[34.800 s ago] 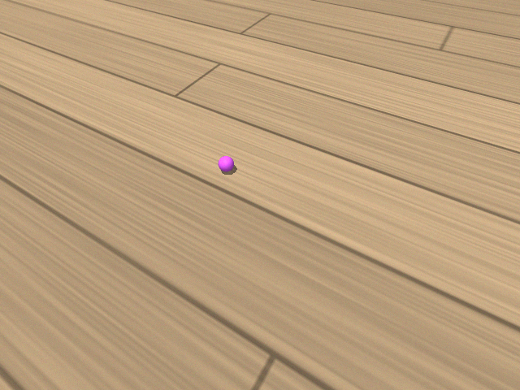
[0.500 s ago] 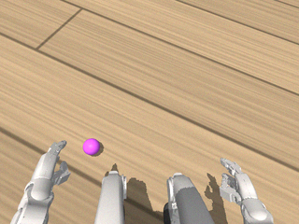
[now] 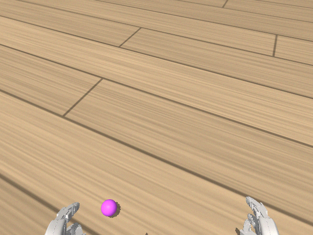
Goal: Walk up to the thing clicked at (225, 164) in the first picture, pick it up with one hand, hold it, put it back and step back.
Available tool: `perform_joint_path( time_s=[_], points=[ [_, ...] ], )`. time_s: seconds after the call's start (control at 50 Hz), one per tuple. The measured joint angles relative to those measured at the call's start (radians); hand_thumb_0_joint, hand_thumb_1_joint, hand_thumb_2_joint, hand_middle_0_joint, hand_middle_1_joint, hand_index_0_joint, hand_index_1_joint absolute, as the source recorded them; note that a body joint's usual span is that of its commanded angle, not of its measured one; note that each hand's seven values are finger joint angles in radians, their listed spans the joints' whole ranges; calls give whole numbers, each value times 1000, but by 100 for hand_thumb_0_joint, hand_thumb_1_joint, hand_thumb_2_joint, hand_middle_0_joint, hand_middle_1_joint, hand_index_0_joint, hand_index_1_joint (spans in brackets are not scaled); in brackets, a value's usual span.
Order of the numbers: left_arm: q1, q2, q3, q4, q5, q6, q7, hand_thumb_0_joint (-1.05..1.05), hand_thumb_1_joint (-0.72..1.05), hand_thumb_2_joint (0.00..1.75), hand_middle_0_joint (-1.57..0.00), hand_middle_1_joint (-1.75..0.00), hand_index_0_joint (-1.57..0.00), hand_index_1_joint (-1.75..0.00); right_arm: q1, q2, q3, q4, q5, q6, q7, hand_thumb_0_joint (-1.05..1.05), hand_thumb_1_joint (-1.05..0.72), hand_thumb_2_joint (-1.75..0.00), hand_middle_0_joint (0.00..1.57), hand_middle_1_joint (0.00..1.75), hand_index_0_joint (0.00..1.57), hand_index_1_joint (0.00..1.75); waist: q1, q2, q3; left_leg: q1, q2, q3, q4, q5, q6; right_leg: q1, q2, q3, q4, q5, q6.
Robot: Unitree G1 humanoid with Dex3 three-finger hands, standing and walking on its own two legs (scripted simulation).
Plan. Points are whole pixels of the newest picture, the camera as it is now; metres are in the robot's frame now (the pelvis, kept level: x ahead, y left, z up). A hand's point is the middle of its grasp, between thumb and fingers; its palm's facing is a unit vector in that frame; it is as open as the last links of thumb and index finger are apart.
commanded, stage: home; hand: left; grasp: from above
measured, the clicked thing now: (109, 207) +0.42 +0.25 -0.67
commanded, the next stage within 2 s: none
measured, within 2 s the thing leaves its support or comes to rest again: neither
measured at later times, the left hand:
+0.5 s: hand out of the picture +0.16 +0.18 -0.04, palm faces +0.05 -0.98 -0.20, open 7.4 cm
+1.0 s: hand out of the picture +0.16 +0.18 -0.04, palm faces +0.04 -0.98 -0.20, open 7.4 cm
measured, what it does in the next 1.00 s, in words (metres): stands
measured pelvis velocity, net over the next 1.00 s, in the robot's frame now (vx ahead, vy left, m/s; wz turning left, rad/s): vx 0.00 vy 0.00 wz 0.01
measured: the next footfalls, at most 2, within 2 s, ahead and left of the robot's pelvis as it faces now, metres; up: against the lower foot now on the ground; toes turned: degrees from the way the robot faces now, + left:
none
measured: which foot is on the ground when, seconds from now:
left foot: down 0.00-1.00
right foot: down 0.00-1.00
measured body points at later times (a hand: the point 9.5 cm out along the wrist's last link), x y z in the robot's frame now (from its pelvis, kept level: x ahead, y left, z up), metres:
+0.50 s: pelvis +0.00 +0.00 +0.00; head +0.02 +0.00 +0.45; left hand +0.15 +0.23 -0.03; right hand +0.16 -0.24 -0.06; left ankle +0.01 +0.13 -0.67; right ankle -0.02 -0.13 -0.67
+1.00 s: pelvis +0.00 +0.00 +0.00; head +0.02 +0.01 +0.45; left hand +0.15 +0.23 -0.03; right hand +0.16 -0.24 -0.06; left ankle +0.01 +0.13 -0.67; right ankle -0.02 -0.13 -0.67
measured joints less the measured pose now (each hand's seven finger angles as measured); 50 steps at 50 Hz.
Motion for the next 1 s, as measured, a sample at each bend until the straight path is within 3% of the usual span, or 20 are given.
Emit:
perform_joint_path(
  time_s=[0.36,1.0],
  points=[
    [-12,0,-13,30,23,-10,-32,2,90,90,-20,-30,-20,-30,-52,-1,7,-4,-24,-53,9,2,-90,-90,21,30,21,30,31,-17,35,61,-10,-4,-29,12,-4,59,-10,-5,-16,2,-3],
    [-11,5,-15,29,20,-10,-29,1,90,90,-20,-30,-20,-30,-35,-2,2,11,-23,-47,8,2,-90,-90,21,30,21,30,27,-14,30,63,-8,7,-22,4,2,59,-9,6,-14,0,3]
  ],
)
